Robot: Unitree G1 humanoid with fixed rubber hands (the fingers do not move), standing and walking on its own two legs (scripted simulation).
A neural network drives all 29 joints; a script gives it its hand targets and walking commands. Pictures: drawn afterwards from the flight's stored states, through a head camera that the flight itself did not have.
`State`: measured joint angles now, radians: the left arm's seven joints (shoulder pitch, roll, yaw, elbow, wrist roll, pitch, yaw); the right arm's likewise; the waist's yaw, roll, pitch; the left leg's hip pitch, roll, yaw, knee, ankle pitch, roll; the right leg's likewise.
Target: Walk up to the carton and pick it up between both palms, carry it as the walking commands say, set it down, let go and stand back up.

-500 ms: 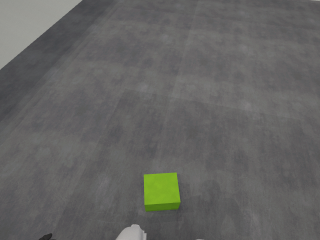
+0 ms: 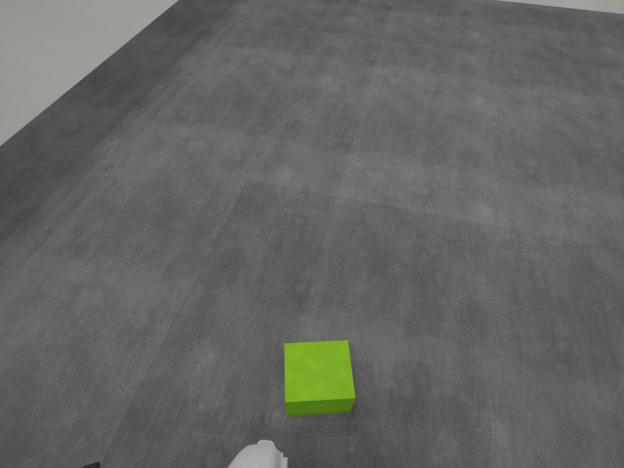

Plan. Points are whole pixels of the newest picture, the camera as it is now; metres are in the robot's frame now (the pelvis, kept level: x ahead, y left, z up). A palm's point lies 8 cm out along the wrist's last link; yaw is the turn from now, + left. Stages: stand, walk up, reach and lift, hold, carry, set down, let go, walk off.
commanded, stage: walk up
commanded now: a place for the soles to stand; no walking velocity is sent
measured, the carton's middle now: (317, 378) +0.45 +0.00 -0.66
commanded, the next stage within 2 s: none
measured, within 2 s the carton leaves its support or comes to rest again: neither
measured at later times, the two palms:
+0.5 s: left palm out of the picture +0.08 +0.32 -0.10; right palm out of the picture +0.08 -0.33 -0.08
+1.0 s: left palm out of the picture +0.08 +0.31 -0.10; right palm out of the picture +0.09 -0.33 -0.08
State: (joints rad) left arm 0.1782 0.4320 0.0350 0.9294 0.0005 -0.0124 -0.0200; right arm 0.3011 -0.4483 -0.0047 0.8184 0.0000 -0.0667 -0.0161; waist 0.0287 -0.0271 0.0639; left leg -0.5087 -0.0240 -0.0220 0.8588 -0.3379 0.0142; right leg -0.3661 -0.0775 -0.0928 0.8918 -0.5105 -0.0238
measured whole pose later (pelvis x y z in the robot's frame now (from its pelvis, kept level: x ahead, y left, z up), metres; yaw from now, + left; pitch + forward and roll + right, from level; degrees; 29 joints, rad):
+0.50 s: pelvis +0.00 -0.01 +0.00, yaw +1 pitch +0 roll +1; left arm 0.16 0.43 0.03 0.95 0.00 -0.01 -0.02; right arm 0.30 -0.45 0.00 0.82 0.00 -0.07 -0.02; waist 0.03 -0.03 0.06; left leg -0.51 -0.03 -0.03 0.85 -0.33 0.01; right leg -0.37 -0.08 -0.10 0.89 -0.52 -0.02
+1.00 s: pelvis +0.00 -0.01 +0.00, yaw +1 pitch +0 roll +1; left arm 0.15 0.43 0.03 0.95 0.00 0.00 -0.02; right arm 0.30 -0.45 0.00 0.82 0.00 -0.07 -0.02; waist 0.03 -0.03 0.06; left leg -0.51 -0.03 -0.04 0.85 -0.33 0.01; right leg -0.36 -0.08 -0.10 0.89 -0.52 -0.02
